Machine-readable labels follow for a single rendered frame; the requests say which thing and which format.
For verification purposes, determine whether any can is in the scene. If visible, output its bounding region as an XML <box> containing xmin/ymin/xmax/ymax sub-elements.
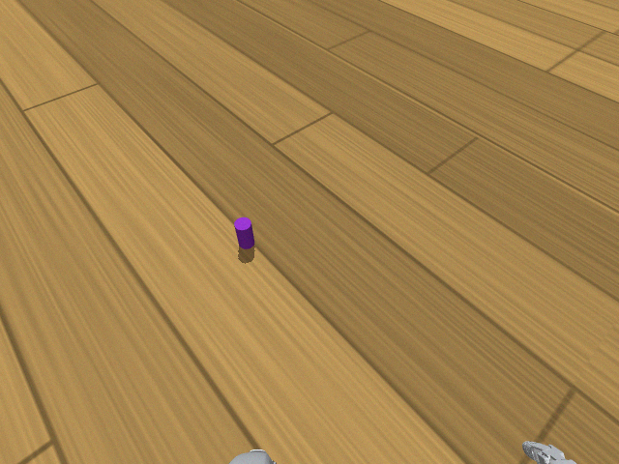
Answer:
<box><xmin>234</xmin><ymin>217</ymin><xmax>254</xmax><ymax>249</ymax></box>

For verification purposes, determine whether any right robot hand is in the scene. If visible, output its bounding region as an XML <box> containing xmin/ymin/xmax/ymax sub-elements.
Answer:
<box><xmin>522</xmin><ymin>441</ymin><xmax>576</xmax><ymax>464</ymax></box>

